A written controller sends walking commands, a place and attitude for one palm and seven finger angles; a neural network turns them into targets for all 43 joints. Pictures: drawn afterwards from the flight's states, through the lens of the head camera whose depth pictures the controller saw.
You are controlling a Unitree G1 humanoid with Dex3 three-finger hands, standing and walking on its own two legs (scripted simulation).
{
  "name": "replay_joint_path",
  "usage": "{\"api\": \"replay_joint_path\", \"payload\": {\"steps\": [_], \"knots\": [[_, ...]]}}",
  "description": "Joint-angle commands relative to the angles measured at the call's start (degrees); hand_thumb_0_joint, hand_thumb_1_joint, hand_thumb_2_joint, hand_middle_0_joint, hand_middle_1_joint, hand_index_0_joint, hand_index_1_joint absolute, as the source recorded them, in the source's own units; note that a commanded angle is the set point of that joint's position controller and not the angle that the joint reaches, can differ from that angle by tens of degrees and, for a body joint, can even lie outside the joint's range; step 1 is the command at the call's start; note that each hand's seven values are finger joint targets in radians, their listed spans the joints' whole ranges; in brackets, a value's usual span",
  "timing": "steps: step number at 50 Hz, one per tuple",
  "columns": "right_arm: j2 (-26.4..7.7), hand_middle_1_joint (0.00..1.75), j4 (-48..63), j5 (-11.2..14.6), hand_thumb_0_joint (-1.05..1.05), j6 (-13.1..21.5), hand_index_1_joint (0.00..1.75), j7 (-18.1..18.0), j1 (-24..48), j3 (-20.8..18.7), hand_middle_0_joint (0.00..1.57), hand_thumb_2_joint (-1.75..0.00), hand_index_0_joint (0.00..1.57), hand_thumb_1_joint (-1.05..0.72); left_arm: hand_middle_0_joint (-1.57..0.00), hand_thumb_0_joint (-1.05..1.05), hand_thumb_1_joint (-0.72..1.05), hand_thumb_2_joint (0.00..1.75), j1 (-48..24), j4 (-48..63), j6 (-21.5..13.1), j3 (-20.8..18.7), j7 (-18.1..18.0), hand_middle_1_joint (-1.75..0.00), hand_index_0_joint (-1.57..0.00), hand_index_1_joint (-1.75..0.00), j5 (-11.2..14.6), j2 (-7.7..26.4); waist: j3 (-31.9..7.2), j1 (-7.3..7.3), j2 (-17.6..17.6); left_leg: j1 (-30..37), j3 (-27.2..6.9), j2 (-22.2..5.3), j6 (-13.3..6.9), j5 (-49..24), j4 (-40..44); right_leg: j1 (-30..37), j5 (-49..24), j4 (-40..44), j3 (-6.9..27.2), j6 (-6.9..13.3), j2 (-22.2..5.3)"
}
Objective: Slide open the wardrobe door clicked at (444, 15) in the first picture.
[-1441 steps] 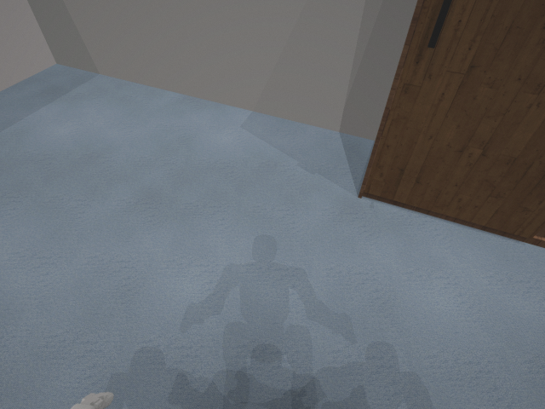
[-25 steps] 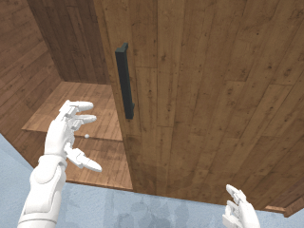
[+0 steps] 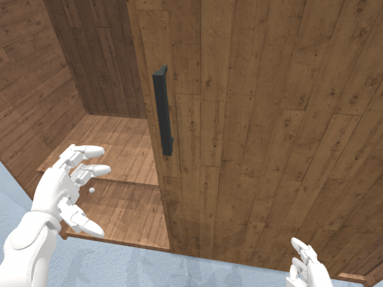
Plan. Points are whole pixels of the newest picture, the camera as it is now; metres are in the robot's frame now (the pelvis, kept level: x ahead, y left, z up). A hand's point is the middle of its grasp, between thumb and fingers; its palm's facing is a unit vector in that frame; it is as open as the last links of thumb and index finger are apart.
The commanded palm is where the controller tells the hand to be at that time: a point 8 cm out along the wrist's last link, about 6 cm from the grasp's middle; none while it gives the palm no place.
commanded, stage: draw the hand back to the body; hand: left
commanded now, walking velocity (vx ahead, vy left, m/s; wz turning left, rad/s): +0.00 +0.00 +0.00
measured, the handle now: (166, 113) +0.47 +0.12 +0.16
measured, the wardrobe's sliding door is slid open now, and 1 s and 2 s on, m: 0.60 0.60 0.60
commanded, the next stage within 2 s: step back with the hand held close in 1.18 s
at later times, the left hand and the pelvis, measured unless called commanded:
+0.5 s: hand (50, 196) +0.21 +0.27 +0.16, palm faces +0.42 -0.85 -0.31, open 11.8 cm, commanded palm +0.16 +0.30 +0.17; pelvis +0.00 +0.02 +0.01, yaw +0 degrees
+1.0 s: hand (33, 196) +0.20 +0.29 +0.17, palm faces +0.49 -0.80 -0.35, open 7.6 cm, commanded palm +0.15 +0.32 +0.18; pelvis +0.02 +0.02 +0.01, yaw +0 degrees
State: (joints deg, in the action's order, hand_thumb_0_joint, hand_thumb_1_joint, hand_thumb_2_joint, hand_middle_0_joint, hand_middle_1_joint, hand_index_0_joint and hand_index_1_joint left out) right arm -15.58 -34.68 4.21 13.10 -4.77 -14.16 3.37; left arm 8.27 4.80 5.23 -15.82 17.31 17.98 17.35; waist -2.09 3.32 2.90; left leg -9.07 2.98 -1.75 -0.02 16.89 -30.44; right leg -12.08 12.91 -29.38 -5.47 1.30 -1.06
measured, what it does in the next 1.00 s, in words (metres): stands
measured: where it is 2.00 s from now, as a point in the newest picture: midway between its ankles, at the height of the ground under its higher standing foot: outside the picture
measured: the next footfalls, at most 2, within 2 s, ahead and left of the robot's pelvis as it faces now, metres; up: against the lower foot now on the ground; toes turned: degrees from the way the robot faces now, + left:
none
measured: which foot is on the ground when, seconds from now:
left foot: down 0.00-1.00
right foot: down 0.00-1.00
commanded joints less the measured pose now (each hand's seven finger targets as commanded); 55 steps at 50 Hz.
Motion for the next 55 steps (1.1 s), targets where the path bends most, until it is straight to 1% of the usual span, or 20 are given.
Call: {"api": "replay_joint_path", "payload": {"steps": [1, 4, 5, 6, 7, 8, 9, 13, 14, 17, 19, 21, 25, 32, 37, 40, 45, 47, 52, 55], "knots": [[-5.53, 0.30, 10.00, -0.30, 0.00, 4.76, 0.30, -1.28, 9.50, -2.14, 0.20, -0.90, 0.20, -0.90, -0.25, 0.00, -0.51, 0.22, -17.25, 18.61, -4.96, -6.40, -0.03, -1.13, -0.25, -1.13, 1.09, 13.61, -4.94, -0.27, 0.16, -1.22, -2.86, 1.76, -2.15, -3.81, 6.16, 2.30, 2.36, 7.63, 3.72, -0.57, 0.63], [-5.63, 0.30, 8.88, -0.50, 0.00, 5.92, 0.30, -1.54, 9.45, -1.79, 0.20, -0.90, 0.20, -0.90, -0.25, 0.00, -0.41, 0.27, -15.41, 17.97, -6.70, -8.41, 0.14, -1.07, -0.25, -1.07, 2.07, 14.69, -4.55, 0.09, 1.03, -0.89, -3.22, 1.71, -1.97, -3.02, 6.46, 2.64, 3.51, 8.36, 3.84, -0.45, 0.81], [-5.53, 0.30, 8.33, -0.33, 0.00, 6.09, 0.30, -1.55, 9.39, -1.61, 0.20, -0.90, 0.20, -0.90, -0.24, 0.00, -0.37, 0.29, -15.10, 16.37, -6.67, -7.38, 0.49, -1.04, -0.24, -1.04, 2.35, 13.24, -3.28, -0.27, 1.34, -1.53, -3.39, 1.74, -1.77, -2.24, 7.06, 2.45, 4.00, 8.33, 3.43, -0.43, 0.71], [-4.43, 0.30, 7.90, -2.60, 0.00, 5.36, 0.30, -1.06, 10.68, -2.61, 0.20, -0.90, 0.20, -0.90, -0.24, 0.00, -0.33, 0.31, -13.77, 21.11, -9.08, -7.20, -9.72, -1.02, -0.24, -1.02, -6.32, 16.64, 3.83, 1.25, 0.28, -4.73, -2.79, 2.00, -1.77, -0.22, 7.89, 0.51, 7.08, 12.96, 5.78, -0.74, -0.30], [-4.30, 0.30, 6.95, -3.01, 0.00, 5.06, 0.30, -0.77, 10.43, -2.63, 0.20, -0.90, 0.20, -0.90, -0.24, 0.00, -0.30, 0.32, -8.26, 16.88, -9.45, -3.97, -13.62, -1.00, -0.24, -1.00, -6.98, 10.22, 5.80, 0.10, -2.22, -4.38, -2.60, 1.79, -1.50, 1.16, 8.25, -0.26, 9.30, 13.61, 5.06, -0.77, -0.90], [-4.33, 0.30, 7.04, -2.94, 0.00, 4.57, 0.30, -0.38, 10.34, -2.66, 0.20, -0.90, 0.20, -0.90, -0.24, 0.00, -0.26, 0.34, -4.78, 15.95, -9.62, -1.61, -15.01, -0.98, -0.24, -0.98, -7.40, 7.07, 6.42, 0.10, -2.54, -4.08, -2.77, 1.57, -1.44, 2.30, 8.65, -0.63, 9.75, 13.11, 4.82, -0.82, -0.99], [-4.56, 0.30, 6.87, -3.17, 0.00, 4.02, 0.30, -0.11, 10.15, -3.04, 0.20, -0.90, 0.20, -0.90, -0.24, 0.00, -0.22, 0.36, -2.05, 16.75, -10.22, -1.43, -16.35, -0.96, -0.24, -0.96, -8.57, 7.54, 5.22, 0.53, -5.72, -3.65, -2.72, 1.35, -1.72, 1.45, 8.97, 0.69, 9.09, 13.31, 4.69, -0.84, -0.65], [-4.21, 0.30, 6.58, -3.58, 0.00, 2.17, 0.30, 0.23, 10.18, -3.30, 0.20, -0.90, 0.20, -0.90, -0.23, 0.00, -0.08, 0.43, -1.17, 22.47, -12.80, -2.71, -20.28, -0.87, -0.23, -0.87, -11.11, 9.82, -0.22, 0.58, 2.19, -1.56, -2.39, 1.39, -1.58, 0.79, 11.07, 5.36, 5.36, 11.02, 4.47, -0.45, -0.89], [-4.39, 0.30, 6.30, -3.77, 0.00, 2.04, 0.30, 0.17, 10.19, -3.49, 0.20, -0.90, 0.20, -0.90, -0.23, 0.00, -0.04, 0.44, 0.28, 22.81, -13.16, -4.31, -21.10, -0.85, -0.23, -0.85, -11.56, 11.58, -0.95, 0.84, 0.32, -1.25, -2.38, 1.22, -1.68, -0.15, 11.15, 6.17, 4.49, 11.17, 4.48, -0.57, -0.65], [-4.06, 0.30, 6.33, -4.19, 0.00, 1.63, 0.30, -0.10, 10.45, -3.72, 0.20, -0.90, 0.20, -0.90, -0.23, 0.00, 0.07, 0.50, -0.41, 27.17, -14.36, -5.53, -22.68, -0.79, -0.23, -0.79, -12.68, 12.67, -4.22, 0.82, 0.85, 0.43, -2.69, 1.25, -1.78, -3.41, 11.34, 8.63, 0.83, 10.61, 4.14, -0.36, -0.59], [-4.19, 0.30, 5.98, -4.28, 0.00, 1.43, 0.30, -0.17, 10.68, -3.72, 0.20, -0.90, 0.20, -0.90, -0.23, 0.00, 0.14, 0.53, -0.20, 28.34, -14.48, -5.93, -23.33, -0.75, -0.23, -0.75, -13.34, 13.38, -3.48, 0.74, 1.40, 1.03, -2.87, 1.17, -1.67, -4.72, 11.31, 8.54, -0.24, 10.97, 4.09, -0.29, -0.29], [-3.94, 0.30, 5.54, -4.29, 0.00, 1.25, 0.30, -0.31, 10.47, -3.69, 0.20, -0.90, 0.20, -0.90, -0.22, 0.00, 0.21, 0.57, 0.62, 27.66, -14.43, -5.13, -23.75, -0.70, -0.22, -0.70, -13.66, 11.96, -1.40, 0.49, 2.02, 0.99, -3.38, 0.95, -1.41, -5.69, 12.01, 8.02, -1.60, 10.54, 3.38, -0.15, -0.07], [-4.08, 0.30, 5.27, -4.28, 0.00, 0.52, 0.30, 0.08, 10.38, -3.80, 0.20, -0.90, 0.20, -0.90, -0.22, 0.00, 0.36, 0.64, 4.43, 25.00, -13.94, -4.39, -23.53, -0.62, -0.22, -0.62, -13.81, 10.06, 2.64, 0.57, -0.20, 0.14, -3.79, 0.57, -1.07, -7.13, 13.12, 7.42, -2.72, 10.22, 2.78, -0.16, 0.38], [-4.16, 0.30, 6.29, -4.51, 0.00, -1.31, 0.30, 0.76, 10.33, -4.37, 0.20, -0.90, 0.20, -0.90, -0.21, 0.00, 0.61, 0.76, 9.15, 27.07, -14.00, -8.18, -22.98, -0.47, -0.21, -0.47, -13.53, 11.80, 0.04, 1.72, -1.59, 0.81, -3.56, 0.39, -0.62, -13.22, 12.46, 10.04, -7.47, 8.95, 2.82, -0.17, 0.55], [-3.64, 0.30, 6.74, -4.64, 0.00, -1.52, 0.30, 0.83, 10.16, -4.43, 0.20, -0.90, 0.20, -0.90, -0.20, 0.00, 0.79, 0.85, 10.77, 30.98, -14.17, -10.83, -23.31, -0.36, -0.20, -0.36, -13.64, 13.54, -1.83, 2.04, 3.32, 1.65, -3.19, 0.52, -0.14, -16.04, 11.60, 11.13, -9.88, 8.73, 3.07, -0.04, 0.54], [-3.55, 0.30, 6.56, -4.64, 0.00, -1.27, 0.30, 0.88, 9.77, -4.39, 0.20, -0.90, 0.20, -0.90, -0.20, 0.00, 0.90, 0.90, 11.87, 31.69, -13.90, -11.04, -23.48, -0.30, -0.20, -0.30, -13.71, 13.36, -1.08, 1.74, 3.93, 2.13, -3.16, 0.43, 0.11, -17.83, 11.25, 10.53, -10.71, 8.89, 3.02, -0.01, 0.59], [-3.98, 0.30, 6.14, -4.46, 0.00, -1.50, 0.30, 0.67, 9.75, -4.42, 0.20, -0.90, 0.20, -0.90, -0.20, 0.00, 0.90, 0.90, 9.66, 28.26, -12.92, -8.06, -23.45, -0.30, -0.20, -0.30, -13.82, 10.91, 3.82, 0.69, 0.50, 1.13, -3.12, 0.16, -0.49, -12.47, 12.26, 7.12, -6.20, 10.15, 2.58, -0.30, 0.67], [-4.14, 0.30, 6.13, -4.52, 0.00, -1.65, 0.30, 0.42, 9.70, -4.53, 0.20, -0.90, 0.20, -0.90, -0.20, 0.00, 0.90, 0.90, 9.29, 27.87, -12.90, -8.73, -23.62, -0.30, -0.20, -0.30, -13.83, 11.49, 2.72, 0.88, -1.28, 1.15, -3.01, 0.41, -0.88, -11.18, 12.21, 7.64, -5.42, 10.30, 2.57, -0.35, 0.66], [-3.77, 0.30, 6.40, -4.83, 0.00, -1.66, 0.30, 0.42, 10.16, -4.49, 0.20, -0.90, 0.20, -0.90, -0.20, 0.00, 0.90, 0.90, 10.20, 29.55, -13.22, -10.18, -23.75, -0.30, -0.20, -0.30, -13.79, 12.77, -1.37, 1.75, 0.35, 1.97, -2.71, 0.84, -0.94, -12.91, 11.65, 10.42, -7.66, 9.80, 3.00, -0.31, 0.27], [-3.41, 0.30, 6.37, -4.87, 0.00, -1.41, 0.30, 0.44, 10.55, -4.31, 0.20, -0.90, 0.20, -0.90, -0.20, 0.00, 0.90, 0.90, 10.98, 29.54, -13.31, -10.27, -23.75, -0.30, -0.20, -0.30, -13.77, 12.79, -0.37, 1.80, 1.64, 1.86, -2.44, 0.96, -1.02, -12.74, 11.45, 10.16, -7.78, 10.42, 3.27, -0.22, 0.19]]}}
